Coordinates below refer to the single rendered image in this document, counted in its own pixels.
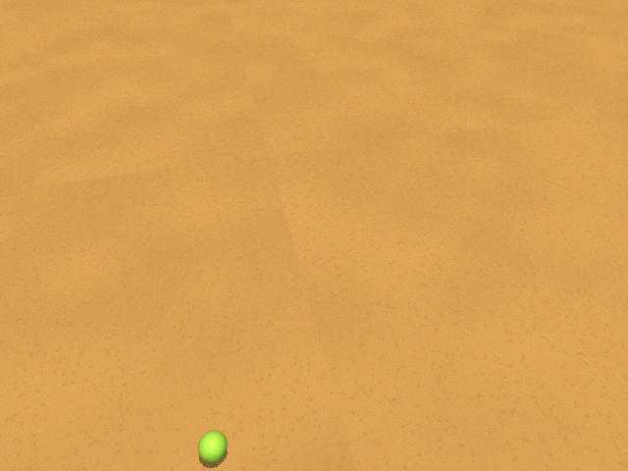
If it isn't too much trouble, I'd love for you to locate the ball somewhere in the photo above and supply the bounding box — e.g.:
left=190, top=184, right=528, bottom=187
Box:
left=198, top=430, right=227, bottom=462

